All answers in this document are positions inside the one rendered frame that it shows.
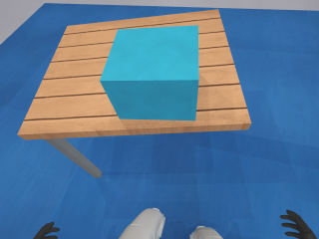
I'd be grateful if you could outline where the carton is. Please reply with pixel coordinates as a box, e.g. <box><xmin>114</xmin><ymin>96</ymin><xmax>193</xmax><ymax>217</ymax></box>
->
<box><xmin>100</xmin><ymin>25</ymin><xmax>199</xmax><ymax>120</ymax></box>

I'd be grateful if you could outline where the robot right thigh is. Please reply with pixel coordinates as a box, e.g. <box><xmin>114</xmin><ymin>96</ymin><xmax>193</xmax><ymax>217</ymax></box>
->
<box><xmin>189</xmin><ymin>227</ymin><xmax>223</xmax><ymax>239</ymax></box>

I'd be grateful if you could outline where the left robot hand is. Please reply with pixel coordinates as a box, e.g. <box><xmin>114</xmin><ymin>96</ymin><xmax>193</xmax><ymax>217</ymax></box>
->
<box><xmin>33</xmin><ymin>221</ymin><xmax>60</xmax><ymax>239</ymax></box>

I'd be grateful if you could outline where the table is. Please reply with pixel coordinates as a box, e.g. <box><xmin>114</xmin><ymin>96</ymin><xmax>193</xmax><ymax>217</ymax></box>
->
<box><xmin>17</xmin><ymin>9</ymin><xmax>251</xmax><ymax>178</ymax></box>

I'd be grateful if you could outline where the right robot hand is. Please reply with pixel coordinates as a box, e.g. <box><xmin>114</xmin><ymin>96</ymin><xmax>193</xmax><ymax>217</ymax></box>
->
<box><xmin>279</xmin><ymin>209</ymin><xmax>317</xmax><ymax>239</ymax></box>

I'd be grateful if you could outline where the robot thigh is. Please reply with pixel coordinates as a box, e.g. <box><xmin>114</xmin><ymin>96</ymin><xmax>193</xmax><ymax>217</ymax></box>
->
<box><xmin>119</xmin><ymin>208</ymin><xmax>165</xmax><ymax>239</ymax></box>
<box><xmin>189</xmin><ymin>227</ymin><xmax>223</xmax><ymax>239</ymax></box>

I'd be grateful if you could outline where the robot left thigh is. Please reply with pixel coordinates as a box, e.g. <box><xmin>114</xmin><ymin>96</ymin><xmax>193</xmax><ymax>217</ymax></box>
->
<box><xmin>119</xmin><ymin>208</ymin><xmax>165</xmax><ymax>239</ymax></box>

